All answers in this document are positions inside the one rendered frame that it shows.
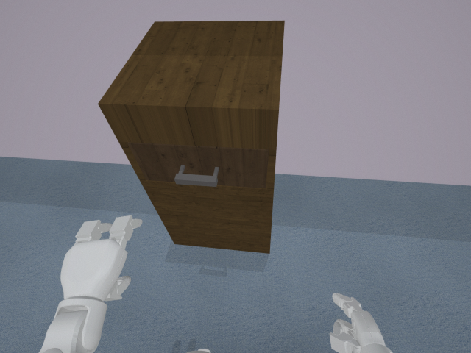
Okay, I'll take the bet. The left robot hand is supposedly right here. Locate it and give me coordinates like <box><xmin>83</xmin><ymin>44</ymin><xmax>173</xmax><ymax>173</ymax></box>
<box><xmin>60</xmin><ymin>215</ymin><xmax>143</xmax><ymax>301</ymax></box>

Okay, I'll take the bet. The drawer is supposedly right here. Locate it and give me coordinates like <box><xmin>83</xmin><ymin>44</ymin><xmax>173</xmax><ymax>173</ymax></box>
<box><xmin>128</xmin><ymin>142</ymin><xmax>269</xmax><ymax>188</ymax></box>

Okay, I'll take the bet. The right robot hand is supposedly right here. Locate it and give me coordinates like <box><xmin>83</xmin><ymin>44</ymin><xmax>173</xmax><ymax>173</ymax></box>
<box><xmin>329</xmin><ymin>293</ymin><xmax>386</xmax><ymax>353</ymax></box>

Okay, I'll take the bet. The cabinet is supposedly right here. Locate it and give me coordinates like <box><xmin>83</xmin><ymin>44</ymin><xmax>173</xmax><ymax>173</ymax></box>
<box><xmin>98</xmin><ymin>21</ymin><xmax>285</xmax><ymax>254</ymax></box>

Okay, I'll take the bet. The robot left forearm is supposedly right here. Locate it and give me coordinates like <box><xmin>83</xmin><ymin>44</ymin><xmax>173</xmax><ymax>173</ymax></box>
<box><xmin>39</xmin><ymin>296</ymin><xmax>107</xmax><ymax>353</ymax></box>

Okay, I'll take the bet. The handle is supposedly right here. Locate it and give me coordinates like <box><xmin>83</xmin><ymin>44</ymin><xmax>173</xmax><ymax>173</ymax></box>
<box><xmin>174</xmin><ymin>165</ymin><xmax>219</xmax><ymax>187</ymax></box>

